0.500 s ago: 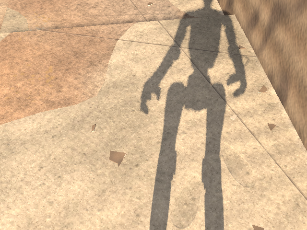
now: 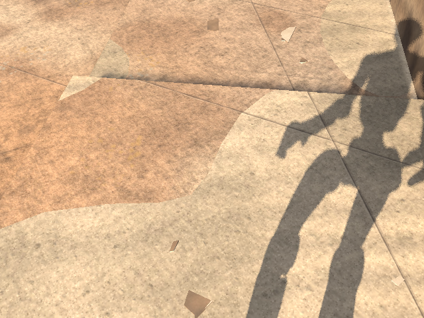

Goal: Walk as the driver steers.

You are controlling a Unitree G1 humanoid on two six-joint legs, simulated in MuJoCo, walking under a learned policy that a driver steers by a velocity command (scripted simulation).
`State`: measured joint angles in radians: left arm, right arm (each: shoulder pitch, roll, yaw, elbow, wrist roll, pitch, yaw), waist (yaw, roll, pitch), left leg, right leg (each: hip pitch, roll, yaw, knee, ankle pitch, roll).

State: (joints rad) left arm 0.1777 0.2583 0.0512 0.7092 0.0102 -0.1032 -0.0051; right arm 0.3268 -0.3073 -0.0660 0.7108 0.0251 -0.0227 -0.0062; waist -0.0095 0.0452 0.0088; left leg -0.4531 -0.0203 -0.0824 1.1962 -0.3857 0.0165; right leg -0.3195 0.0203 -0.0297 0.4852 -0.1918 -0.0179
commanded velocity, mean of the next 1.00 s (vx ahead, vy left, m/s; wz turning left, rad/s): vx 0.50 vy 0.00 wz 0.22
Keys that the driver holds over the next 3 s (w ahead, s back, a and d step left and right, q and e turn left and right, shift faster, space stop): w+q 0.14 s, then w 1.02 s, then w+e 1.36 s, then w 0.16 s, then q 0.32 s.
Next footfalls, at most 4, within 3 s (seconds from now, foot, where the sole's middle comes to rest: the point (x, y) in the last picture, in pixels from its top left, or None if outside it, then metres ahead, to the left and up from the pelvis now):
0.36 left None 0.34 0.18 -0.77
0.90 right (225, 259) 0.69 0.00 -0.77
1.42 left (145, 203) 0.92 0.30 -0.77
1.94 right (224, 143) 1.22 -0.01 -0.77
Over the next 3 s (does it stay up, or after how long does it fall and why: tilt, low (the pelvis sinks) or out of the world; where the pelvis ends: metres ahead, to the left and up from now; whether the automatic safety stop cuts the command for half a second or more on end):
stays up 1.56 -0.12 -0.01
